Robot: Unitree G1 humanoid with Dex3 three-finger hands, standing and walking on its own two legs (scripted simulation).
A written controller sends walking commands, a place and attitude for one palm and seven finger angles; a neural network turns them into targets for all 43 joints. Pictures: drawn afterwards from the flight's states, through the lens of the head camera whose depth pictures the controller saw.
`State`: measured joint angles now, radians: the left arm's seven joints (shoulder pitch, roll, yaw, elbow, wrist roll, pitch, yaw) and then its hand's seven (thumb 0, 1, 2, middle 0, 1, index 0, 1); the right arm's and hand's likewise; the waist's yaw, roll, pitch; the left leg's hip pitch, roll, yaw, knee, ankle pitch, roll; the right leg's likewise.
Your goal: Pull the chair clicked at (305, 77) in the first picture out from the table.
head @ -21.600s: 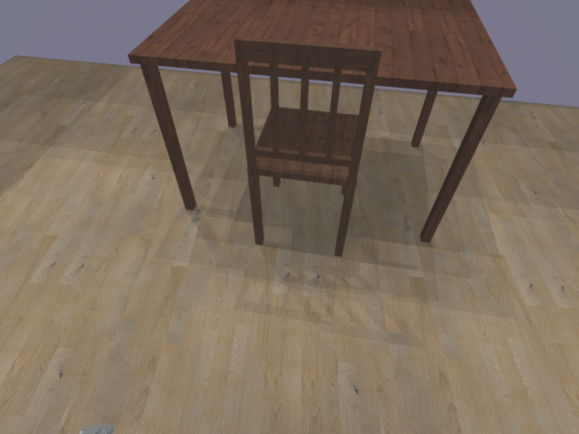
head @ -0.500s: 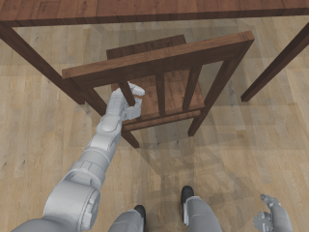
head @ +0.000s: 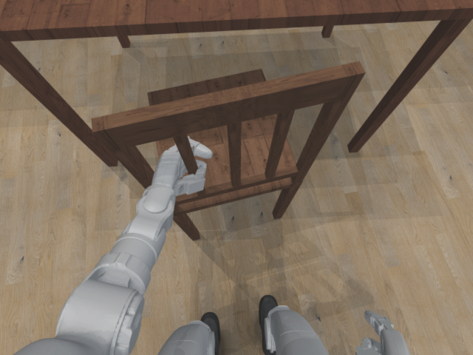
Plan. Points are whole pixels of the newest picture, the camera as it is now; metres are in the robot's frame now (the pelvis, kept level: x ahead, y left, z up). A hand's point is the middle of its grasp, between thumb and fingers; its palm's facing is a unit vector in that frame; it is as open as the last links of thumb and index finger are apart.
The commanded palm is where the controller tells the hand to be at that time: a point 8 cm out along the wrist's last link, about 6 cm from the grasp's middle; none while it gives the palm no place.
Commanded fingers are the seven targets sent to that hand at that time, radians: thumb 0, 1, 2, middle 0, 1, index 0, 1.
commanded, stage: step backward, pulling the chair out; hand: left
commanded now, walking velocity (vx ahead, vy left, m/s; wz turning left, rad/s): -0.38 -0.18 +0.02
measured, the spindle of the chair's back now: (235, 158) +0.45 -0.01 -0.10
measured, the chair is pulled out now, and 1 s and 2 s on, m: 0.18 0.33 0.43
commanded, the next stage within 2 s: none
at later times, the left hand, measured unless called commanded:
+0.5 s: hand (207, 216) +0.33 +0.05 -0.07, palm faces -0.07 -0.99 -0.14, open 5.1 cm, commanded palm +0.31 +0.10 -0.07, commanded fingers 0.00 0.90 0.90 -0.50 -1.45 -0.50 -1.45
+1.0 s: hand (193, 265) +0.25 +0.07 -0.07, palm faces -0.20 -0.96 -0.20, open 5.2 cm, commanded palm +0.24 +0.12 -0.06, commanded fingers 0.00 0.90 0.90 -0.50 -1.45 -0.50 -1.45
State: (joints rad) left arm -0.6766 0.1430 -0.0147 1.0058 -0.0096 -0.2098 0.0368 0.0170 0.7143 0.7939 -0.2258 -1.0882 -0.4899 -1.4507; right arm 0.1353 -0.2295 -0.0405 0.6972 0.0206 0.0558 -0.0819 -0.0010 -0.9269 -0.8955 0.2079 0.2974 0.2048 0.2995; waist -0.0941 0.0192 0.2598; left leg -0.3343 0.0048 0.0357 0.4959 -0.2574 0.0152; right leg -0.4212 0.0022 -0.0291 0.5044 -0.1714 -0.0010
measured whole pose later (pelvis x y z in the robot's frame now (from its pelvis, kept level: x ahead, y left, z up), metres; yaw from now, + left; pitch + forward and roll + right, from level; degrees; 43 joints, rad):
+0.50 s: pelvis -0.08 -0.03 +0.01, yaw +4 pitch +8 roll +4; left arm -0.66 0.11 0.02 0.91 -0.07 -0.13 0.08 0.03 0.73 0.77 -0.19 -1.06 -0.49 -1.45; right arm 0.07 -0.32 -0.04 0.64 0.07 0.09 -0.10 0.01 -0.91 -0.90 0.20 0.30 0.20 0.30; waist -0.10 0.02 0.27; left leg -0.35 0.02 -0.05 0.68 -0.46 -0.06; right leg -0.47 -0.06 -0.03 0.39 -0.06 -0.03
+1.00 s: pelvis -0.14 +0.01 -0.01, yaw +1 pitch +3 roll +2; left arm -0.66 0.12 -0.03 1.09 -0.01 -0.22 0.05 0.01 0.70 0.79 -0.18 -1.12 -0.49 -1.45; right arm 0.27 -0.21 -0.03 0.75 0.02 0.04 -0.09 0.01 -0.92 -0.90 0.21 0.30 0.20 0.30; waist -0.11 0.02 0.21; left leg -0.25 0.07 0.07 0.58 -0.38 -0.07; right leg -0.56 -0.06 0.00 0.65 -0.17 0.02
